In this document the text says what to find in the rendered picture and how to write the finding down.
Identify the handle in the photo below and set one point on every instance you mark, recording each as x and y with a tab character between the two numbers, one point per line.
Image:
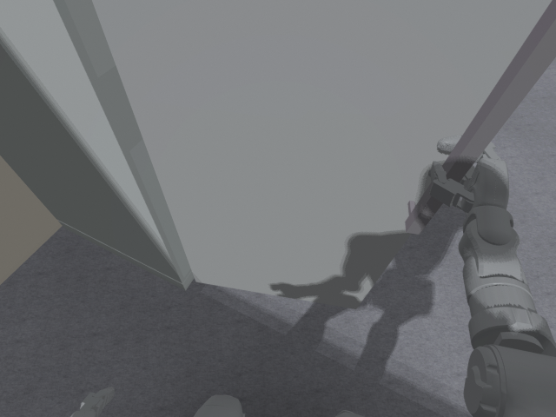
535	55

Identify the robot right upper arm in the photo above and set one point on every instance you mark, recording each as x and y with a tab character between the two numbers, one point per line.
507	382

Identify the robot left hand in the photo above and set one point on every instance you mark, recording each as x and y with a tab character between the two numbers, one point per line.
93	404

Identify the robot right hand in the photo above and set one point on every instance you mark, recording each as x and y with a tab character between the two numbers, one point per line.
488	181

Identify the robot left thigh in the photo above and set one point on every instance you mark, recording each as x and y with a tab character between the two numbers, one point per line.
221	406

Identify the right robot forearm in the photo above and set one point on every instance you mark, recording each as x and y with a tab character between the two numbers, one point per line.
500	300

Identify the fridge door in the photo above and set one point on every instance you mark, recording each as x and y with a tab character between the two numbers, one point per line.
288	136

